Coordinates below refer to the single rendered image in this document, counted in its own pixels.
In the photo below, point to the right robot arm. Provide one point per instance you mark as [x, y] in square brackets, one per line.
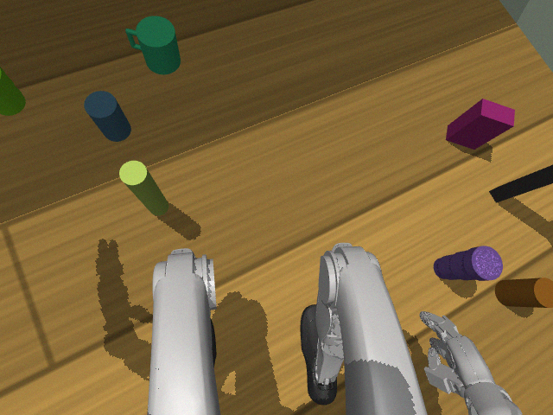
[486, 398]

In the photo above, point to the right robot hand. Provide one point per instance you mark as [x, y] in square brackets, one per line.
[466, 365]

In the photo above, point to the right robot foot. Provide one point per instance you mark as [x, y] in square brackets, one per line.
[320, 394]

